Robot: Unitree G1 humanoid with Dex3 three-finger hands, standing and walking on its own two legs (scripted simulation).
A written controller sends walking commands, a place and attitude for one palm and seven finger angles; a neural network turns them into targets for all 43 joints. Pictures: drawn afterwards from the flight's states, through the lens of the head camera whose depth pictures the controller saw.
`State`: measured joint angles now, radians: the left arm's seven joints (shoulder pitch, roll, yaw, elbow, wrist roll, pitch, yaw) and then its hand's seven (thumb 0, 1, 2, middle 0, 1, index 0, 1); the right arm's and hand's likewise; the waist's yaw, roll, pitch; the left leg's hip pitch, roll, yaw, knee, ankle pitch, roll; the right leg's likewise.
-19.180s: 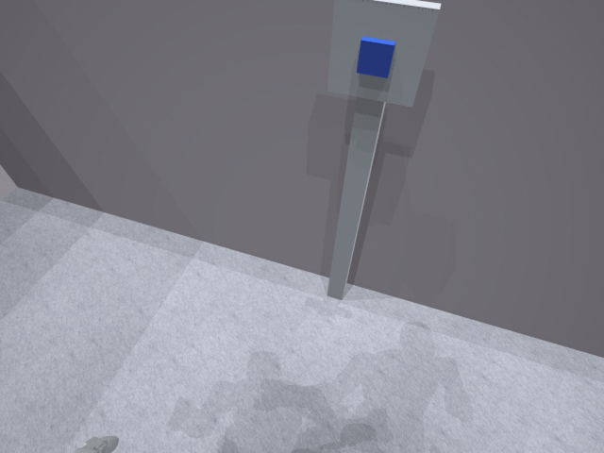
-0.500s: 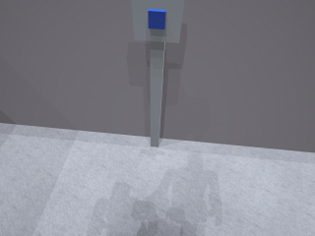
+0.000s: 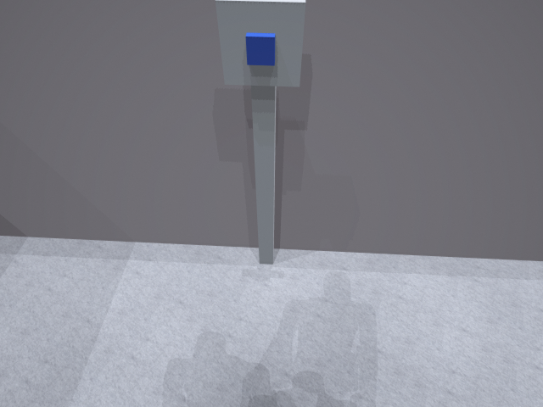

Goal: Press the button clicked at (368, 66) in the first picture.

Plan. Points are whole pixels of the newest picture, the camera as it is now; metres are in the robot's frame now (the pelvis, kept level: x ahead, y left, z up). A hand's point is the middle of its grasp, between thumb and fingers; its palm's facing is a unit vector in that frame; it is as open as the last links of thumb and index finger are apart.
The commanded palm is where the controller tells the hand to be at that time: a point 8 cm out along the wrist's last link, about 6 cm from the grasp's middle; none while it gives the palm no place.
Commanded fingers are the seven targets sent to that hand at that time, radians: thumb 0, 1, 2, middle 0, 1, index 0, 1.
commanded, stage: let the arm hang, fingers relaxed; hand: left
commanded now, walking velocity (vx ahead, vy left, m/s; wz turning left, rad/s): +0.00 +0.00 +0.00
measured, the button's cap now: (261, 48) +0.77 +0.06 +0.17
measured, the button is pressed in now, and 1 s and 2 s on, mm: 0 0 0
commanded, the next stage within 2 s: stand and wait in 0.20 s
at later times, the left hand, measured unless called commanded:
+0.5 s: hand out of the picture -0.01 +0.16 -0.18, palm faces +0.04 -0.98 -0.18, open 7.4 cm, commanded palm none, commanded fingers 0.00 0.90 0.90 -0.20 -0.30 -0.20 -0.30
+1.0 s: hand out of the picture +0.01 +0.16 -0.17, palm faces +0.03 -0.98 -0.19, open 7.4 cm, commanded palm none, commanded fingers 0.00 0.90 0.90 -0.20 -0.30 -0.20 -0.30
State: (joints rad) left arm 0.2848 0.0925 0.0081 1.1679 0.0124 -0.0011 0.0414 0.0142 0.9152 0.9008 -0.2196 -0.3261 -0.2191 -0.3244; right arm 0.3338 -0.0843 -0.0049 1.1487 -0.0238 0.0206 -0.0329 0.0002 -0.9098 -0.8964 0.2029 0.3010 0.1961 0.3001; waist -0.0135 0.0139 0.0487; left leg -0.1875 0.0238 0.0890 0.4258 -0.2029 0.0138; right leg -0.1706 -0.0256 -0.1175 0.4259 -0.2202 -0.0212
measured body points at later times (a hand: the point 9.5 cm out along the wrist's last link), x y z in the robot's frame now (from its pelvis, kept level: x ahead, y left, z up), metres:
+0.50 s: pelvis +0.01 +0.00 +0.00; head +0.02 +0.00 +0.45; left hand -0.01 +0.21 -0.16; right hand -0.02 -0.20 -0.17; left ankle +0.02 +0.11 -0.74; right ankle +0.01 -0.10 -0.74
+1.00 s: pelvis +0.01 +0.00 +0.00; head +0.03 -0.01 +0.45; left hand +0.01 +0.21 -0.16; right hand -0.01 -0.20 -0.17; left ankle +0.02 +0.11 -0.74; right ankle +0.01 -0.10 -0.74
